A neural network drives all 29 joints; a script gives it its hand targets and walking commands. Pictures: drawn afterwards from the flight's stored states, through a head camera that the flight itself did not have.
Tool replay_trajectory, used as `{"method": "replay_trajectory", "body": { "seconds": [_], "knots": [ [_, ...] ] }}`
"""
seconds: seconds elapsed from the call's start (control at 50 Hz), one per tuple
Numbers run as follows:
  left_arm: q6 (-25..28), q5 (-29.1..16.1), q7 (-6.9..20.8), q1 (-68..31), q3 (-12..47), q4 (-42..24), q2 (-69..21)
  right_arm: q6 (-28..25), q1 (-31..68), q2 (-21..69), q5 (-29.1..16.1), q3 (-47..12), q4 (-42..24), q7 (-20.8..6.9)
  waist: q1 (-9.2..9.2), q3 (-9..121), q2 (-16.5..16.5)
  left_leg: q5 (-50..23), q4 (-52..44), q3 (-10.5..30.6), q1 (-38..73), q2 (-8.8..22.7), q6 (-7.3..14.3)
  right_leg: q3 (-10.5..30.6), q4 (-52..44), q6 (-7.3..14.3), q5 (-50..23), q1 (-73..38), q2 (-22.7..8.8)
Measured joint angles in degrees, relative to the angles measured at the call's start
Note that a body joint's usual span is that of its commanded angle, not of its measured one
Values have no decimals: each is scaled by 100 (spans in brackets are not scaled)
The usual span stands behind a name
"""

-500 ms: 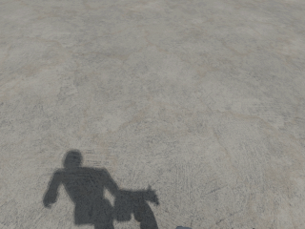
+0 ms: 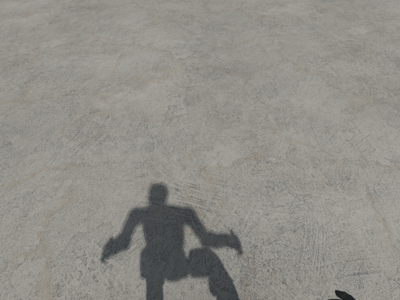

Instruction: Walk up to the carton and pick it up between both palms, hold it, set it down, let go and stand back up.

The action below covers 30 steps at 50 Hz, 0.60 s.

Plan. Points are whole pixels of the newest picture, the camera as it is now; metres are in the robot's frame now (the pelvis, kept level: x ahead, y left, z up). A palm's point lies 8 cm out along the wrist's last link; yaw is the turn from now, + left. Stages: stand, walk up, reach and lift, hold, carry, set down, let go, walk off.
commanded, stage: walk up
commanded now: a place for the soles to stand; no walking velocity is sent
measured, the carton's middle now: out of the picture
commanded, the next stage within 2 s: none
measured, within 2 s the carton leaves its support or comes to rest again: neither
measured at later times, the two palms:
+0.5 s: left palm out of the picture -0.02 +0.45 -0.08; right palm out of the picture +0.16 -0.13 -0.12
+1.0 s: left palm out of the picture -0.13 +0.53 -0.11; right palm (199, 275) +0.22 +0.01 -0.12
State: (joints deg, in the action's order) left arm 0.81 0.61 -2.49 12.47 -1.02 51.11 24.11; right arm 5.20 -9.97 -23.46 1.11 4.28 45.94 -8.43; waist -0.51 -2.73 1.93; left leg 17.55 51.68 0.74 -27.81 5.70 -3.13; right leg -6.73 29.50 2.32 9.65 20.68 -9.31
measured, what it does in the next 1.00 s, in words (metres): steps to the left, turning left: left foot, then right foot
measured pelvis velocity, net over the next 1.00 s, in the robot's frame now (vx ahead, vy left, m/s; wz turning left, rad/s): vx -0.02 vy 0.21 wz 0.58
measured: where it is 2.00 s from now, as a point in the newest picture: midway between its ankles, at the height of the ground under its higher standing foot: outside the picture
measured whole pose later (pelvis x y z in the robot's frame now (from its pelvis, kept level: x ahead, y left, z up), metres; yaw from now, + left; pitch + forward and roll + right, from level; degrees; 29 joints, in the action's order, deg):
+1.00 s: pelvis -0.02 +0.21 -0.02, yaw +33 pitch +0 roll +2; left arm 2.3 0.6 -1.3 12.2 -2.6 51.1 23.6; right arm 5.6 -10.9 -21.2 1.8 6.0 46.0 -7.6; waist 0.4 -4.5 -1.3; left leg 17.0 38.9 5.0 -23.8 -4.0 -0.5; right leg -9.3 41.5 2.0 19.5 21.4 -4.8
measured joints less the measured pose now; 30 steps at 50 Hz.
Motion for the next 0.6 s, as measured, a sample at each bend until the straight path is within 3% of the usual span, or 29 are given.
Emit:
{"method": "replay_trajectory", "body": {
  "seconds": [0.08, 0.12, 0.16, 0.24, 0.3, 0.36, 0.4, 0.48, 0.6],
  "knots": [
    [-10, 1, 89, -25, -20, 5, 21, -102, -59, -103, 0, 55, -1, 20, 48, -19, 23, -177, -1334, 12, 346, 107, 79, -92, 616, -51, 289, 275, -287],
    [-107, 1, 92, -102, -55, 11, 115, -97, -99, 100, 4, 68, 4, 109, 122, -157, -276, -262, -1187, 11, 349, -195, 50, 131, 1386, -51, 1084, 462, -414],
    [-139, 0, 94, -113, -62, 6, 158, -82, -166, 283, 4, 37, 3, 120, 153, -156, -414, -263, -1212, 72, 348, -316, 156, 167, 2050, -52, 1460, 689, -127],
    [-139, 0, 94, -111, -61, 3, 156, -69, -188, 377, 5, 22, 1, 137, 206, -156, -585, -380, -1347, 98, 345, -610, 324, 179, 2510, -52, 1472, 901, 432],
    [-137, 0, 94, -108, -61, 2, 137, -58, -186, 348, 5, 38, 1, 152, 228, -153, -645, -420, -1348, 95, 343, -962, 418, 183, 2382, -52, 1475, 762, 682],
    [-96, 0, 90, -106, -60, -3, 108, 7, -150, 324, 5, 48, 3, 151, 201, -150, -603, -455, -1348, 98, 342, -1286, 513, 206, 1576, 31, 1291, 350, 851],
    [-19, 0, 83, -66, -60, -1, -26, 81, -84, 289, 6, 61, 4, 148, 81, -146, -326, -302, -1320, 129, 342, -1273, 509, 185, 1324, 210, 888, 255, 889],
    [-4, 0, 83, -39, -61, 1, -33, 46, -49, 386, 46, 59, 1, 87, 40, -144, -146, 96, -519, 131, 167, -1182, 300, 24, 724, 215, 710, -118, 638],
    [120, 0, 79, -49, -66, 1, -37, -56, -49, 241, 47, 69, 1, -57, 51, -131, 145, -326, -314, 141, 165, -312, 175, -264, 165, -1, 456, -370, 416]
  ]
}}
